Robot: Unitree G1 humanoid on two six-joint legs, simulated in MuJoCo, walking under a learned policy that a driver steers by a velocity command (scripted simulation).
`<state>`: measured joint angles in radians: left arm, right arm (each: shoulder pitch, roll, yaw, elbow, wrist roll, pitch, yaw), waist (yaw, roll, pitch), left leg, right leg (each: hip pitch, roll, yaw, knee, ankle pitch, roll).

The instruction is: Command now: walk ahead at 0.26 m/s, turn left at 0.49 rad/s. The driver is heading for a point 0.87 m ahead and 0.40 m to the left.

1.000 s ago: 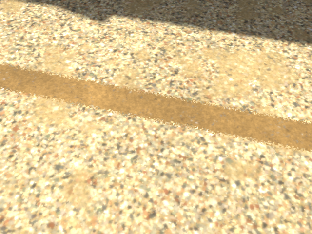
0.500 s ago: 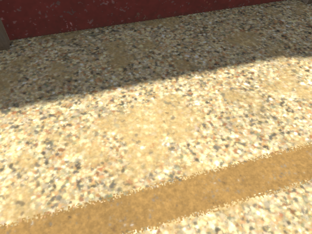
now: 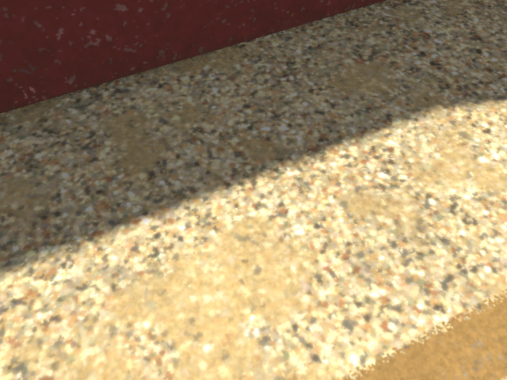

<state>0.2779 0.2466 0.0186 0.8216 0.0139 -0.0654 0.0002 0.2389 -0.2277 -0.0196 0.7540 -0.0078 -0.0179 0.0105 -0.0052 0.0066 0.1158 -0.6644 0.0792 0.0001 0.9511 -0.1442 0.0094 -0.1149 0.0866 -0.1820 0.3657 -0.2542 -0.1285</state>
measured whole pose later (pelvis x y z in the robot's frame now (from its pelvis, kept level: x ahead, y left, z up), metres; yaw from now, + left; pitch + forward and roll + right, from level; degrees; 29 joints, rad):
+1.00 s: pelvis +0.24 +0.01 +0.01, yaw +49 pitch +0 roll +1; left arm 0.16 0.32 0.03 0.71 0.01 0.02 0.03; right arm 0.22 -0.38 -0.08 0.73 -0.02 0.06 0.02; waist 0.01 0.05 0.04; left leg -0.44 -0.20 -0.25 1.02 -0.41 -0.04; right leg -0.23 0.06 0.11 0.41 -0.18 -0.04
